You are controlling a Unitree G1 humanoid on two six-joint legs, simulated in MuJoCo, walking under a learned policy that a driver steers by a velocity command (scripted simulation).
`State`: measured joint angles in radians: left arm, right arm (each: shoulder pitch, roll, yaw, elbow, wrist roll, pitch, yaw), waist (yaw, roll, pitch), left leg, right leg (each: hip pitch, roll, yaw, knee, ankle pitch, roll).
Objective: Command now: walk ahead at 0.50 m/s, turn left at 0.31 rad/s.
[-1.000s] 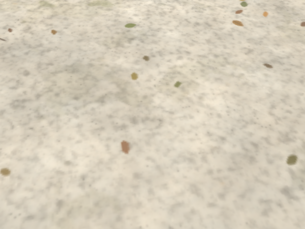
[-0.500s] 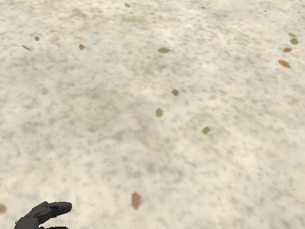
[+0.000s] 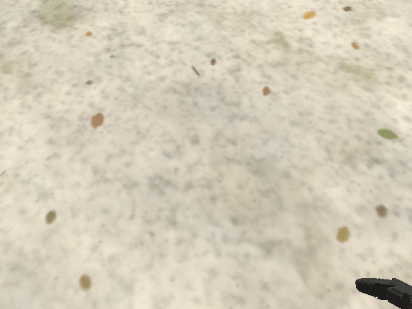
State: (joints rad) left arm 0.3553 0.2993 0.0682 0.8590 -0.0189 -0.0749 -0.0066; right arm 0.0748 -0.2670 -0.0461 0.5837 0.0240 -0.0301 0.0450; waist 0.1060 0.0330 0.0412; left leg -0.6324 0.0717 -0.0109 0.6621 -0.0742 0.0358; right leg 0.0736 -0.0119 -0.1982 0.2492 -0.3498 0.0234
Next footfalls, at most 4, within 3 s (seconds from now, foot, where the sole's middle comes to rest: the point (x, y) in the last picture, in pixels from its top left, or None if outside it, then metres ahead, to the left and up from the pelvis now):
0.06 left None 0.21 0.12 -0.77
0.60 right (265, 286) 0.53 -0.10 -0.77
1.12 left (194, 204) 0.81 0.16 -0.77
1.62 right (271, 158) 1.05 -0.12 -0.77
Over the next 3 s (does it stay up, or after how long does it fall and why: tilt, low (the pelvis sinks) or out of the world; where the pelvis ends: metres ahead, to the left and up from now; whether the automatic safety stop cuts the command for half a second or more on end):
stays up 1.03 -0.02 0.00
